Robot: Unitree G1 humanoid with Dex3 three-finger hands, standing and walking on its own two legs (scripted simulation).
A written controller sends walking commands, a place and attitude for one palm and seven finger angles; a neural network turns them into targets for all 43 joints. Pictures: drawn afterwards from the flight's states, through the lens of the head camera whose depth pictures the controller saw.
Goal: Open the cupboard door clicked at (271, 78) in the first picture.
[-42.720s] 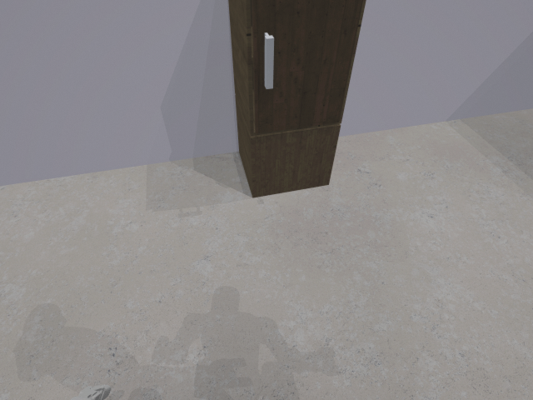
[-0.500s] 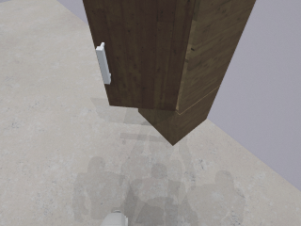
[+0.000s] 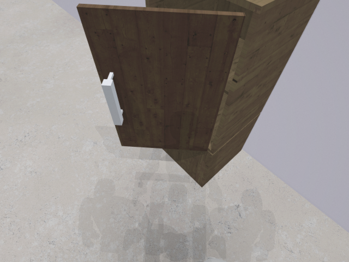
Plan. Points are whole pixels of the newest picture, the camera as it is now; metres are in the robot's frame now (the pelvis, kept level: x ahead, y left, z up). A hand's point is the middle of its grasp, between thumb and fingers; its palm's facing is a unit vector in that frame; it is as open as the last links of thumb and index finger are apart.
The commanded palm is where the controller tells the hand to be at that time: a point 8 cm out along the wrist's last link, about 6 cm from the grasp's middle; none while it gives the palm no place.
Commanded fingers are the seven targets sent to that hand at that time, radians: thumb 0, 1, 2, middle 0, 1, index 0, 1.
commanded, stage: come to a stop and stand still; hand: left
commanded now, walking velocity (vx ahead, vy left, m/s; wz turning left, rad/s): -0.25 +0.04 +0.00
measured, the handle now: (115, 99) +0.57 +0.23 -0.02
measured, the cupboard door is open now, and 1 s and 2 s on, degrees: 44 44 44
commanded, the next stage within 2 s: look again from close up in 0.90 s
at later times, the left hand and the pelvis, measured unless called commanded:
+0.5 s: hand out of the picture +0.04 +0.19 -0.18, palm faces +0.07 -0.98 -0.20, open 7.3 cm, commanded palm none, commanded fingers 0.00 0.90 0.90 -0.20 -0.30 -0.20 -0.30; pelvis -0.01 +0.00 +0.00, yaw +1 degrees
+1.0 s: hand out of the picture -0.03 +0.19 -0.17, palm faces +0.03 -0.98 -0.18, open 7.4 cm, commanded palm none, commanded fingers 0.00 0.90 0.90 -0.20 -0.30 -0.20 -0.30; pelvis -0.03 +0.02 +0.00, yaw -1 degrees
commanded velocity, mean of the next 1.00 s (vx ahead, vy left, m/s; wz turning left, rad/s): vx -0.04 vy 0.05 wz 0.00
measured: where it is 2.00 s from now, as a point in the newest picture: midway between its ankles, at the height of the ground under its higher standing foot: outside the picture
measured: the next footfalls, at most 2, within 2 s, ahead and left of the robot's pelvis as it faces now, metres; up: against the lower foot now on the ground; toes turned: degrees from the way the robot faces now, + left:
right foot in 0.06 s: +0.06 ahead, -0.13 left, +0.00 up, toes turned -5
left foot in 0.50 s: +0.07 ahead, +0.14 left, +0.00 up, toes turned +3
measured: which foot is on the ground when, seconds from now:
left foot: down 0.00-0.08, up 0.10-0.48, down 0.50-1.00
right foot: up 0.00-0.04, down 0.06-0.54, up 0.56-0.74, down 0.76-1.00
